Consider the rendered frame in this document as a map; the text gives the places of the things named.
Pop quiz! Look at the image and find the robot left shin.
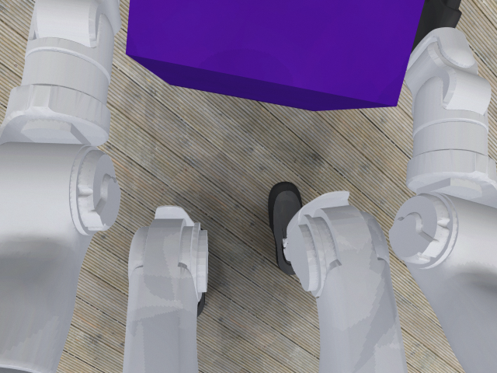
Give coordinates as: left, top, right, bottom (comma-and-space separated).
128, 205, 202, 304

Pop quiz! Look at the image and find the left robot forearm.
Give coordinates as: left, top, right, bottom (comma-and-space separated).
0, 0, 122, 147

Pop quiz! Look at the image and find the right robot forearm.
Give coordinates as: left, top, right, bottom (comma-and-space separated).
405, 27, 497, 208

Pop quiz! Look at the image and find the left robot upper arm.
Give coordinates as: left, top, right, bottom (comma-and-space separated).
0, 141, 121, 373

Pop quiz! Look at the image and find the robot right hand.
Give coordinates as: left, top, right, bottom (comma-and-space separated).
411, 0, 462, 53

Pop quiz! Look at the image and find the right robot upper arm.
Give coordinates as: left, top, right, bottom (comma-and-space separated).
388, 191, 497, 373

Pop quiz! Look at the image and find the carton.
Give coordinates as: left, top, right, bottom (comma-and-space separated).
126, 0, 425, 111

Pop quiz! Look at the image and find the left robot thigh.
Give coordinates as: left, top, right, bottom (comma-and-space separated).
123, 218, 208, 373

